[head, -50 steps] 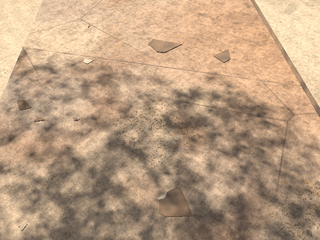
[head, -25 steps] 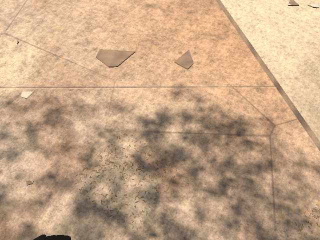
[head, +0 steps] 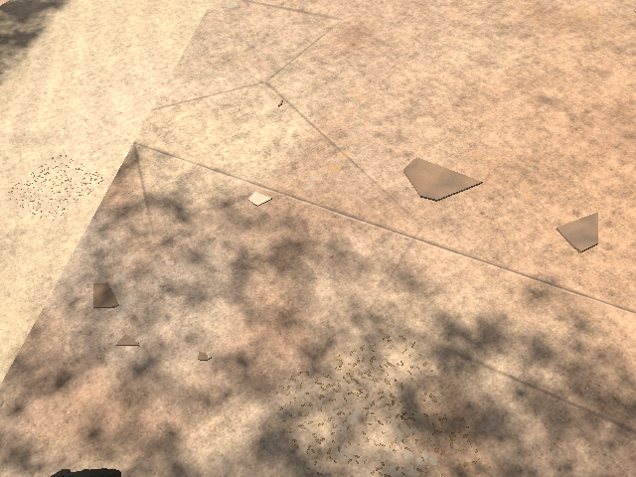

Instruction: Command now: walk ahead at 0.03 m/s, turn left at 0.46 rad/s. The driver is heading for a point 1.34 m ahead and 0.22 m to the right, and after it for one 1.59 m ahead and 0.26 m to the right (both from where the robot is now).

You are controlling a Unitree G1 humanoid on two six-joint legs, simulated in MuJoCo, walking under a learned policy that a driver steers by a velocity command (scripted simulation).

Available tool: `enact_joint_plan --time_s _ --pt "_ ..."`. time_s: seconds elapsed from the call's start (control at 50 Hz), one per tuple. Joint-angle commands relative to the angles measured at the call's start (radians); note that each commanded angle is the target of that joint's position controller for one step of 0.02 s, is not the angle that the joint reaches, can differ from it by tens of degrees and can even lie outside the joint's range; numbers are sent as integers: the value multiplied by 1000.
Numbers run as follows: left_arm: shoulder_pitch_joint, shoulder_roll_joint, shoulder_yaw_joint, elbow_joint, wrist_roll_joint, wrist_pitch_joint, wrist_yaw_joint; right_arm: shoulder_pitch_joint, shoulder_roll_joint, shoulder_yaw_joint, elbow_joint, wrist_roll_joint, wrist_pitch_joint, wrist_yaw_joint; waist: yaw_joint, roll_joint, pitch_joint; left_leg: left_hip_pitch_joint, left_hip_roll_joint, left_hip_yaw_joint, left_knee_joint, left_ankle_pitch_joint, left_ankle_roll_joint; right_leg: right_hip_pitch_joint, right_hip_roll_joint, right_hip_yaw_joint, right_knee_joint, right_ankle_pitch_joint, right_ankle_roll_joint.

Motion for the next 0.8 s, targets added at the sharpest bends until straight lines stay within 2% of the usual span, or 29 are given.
enact_joint_plan --time_s 0.02,0.06,0.14,0.2,0.24,0.26,0.28,0.3,0.32,0.34,0.36,0.38,0.4,0.44,0.48,0.62,0.8 --pt "-30 103 9 -71 1 3 2 47 -53 -11 -42 5 -8 -2 -11 -143 -67 -74 56 77 148 28 -40 99 -233 186 -117 309 -194" --pt "14 112 11 -58 4 11 2 3 -33 0 -54 7 -16 -6 17 -180 -91 -84 75 87 47 30 -54 178 -226 167 -103 344 -208" --pt "20 142 17 -43 -8 22 -1 -21 7 23 -51 -5 -20 -2 25 -226 -136 72 130 145 -222 4 -51 181 -239 146 -92 320 -213" --pt "61 156 19 -21 -18 31 -3 -25 -4 25 -36 -1 -22 7 46 -252 -132 162 132 178 -395 28 -29 165 -262 175 -87 272 -224" --pt "69 148 12 -6 -29 34 -3 8 7 26 -12 -3 -25 14 22 -235 -127 250 123 193 -593 132 7 142 -262 178 -52 274 -208" --pt "83 138 8 6 -39 33 -2 35 16 28 4 -6 -28 17 2 -222 -119 331 113 202 -743 239 37 102 -246 161 -29 276 -181" --pt "137 123 2 27 -41 25 -2 39 -10 27 0 -16 -29 16 6 -187 -132 439 152 146 -793 337 76 24 -227 143 -13 203 -119" --pt "159 69 -16 19 -9 10 -11 63 -74 17 -8 -32 -25 8 28 -3 -191 580 316 -23 -758 526 131 -92 -152 52 124 4 -38" --pt "123 17 -29 -6 1 -5 -13 8 -74 19 4 -48 -26 16 47 198 -146 421 417 -95 -763 506 234 -126 -74 -48 94 -224 25" --pt "68 66 -19 -3 7 -7 -9 -48 5 40 -20 -52 -38 22 18 137 -103 335 384 -77 -796 382 249 -49 -91 -36 100 -197 58" --pt "52 66 -16 6 6 -7 -11 -63 39 51 -10 -55 -48 23 25 115 -86 315 326 -32 -787 283 202 -15 -87 -35 62 -101 64" --pt "50 61 -15 19 9 -2 -8 -50 21 46 -3 -49 -56 23 15 109 -72 298 281 -1 -777 223 165 14 -84 -35 47 -30 71" --pt "65 77 -11 24 13 4 -6 -42 13 45 5 -41 -64 24 13 114 -45 267 272 -1 -783 190 148 29 -91 -23 36 9 75" --pt "101 83 -9 44 1 3 -7 -11 30 54 16 -41 -68 24 20 71 -7 217 246 16 -793 143 127 56 -94 -19 28 11 62" --pt "111 74 -9 64 0 0 -6 2 30 55 24 -37 -71 23 20 34 5 218 234 25 -780 144 123 62 -94 -19 22 23 57" --pt "124 66 -8 111 -6 -3 2 27 39 54 47 -29 -75 20 19 -27 -36 257 210 52 -744 282 125 98 -100 -15 25 79 62" --pt "123 64 -5 166 -12 9 15 73 51 49 98 -25 -74 15 17 -38 -46 265 182 91 -722 354 111 129 -102 -16 42 131 55"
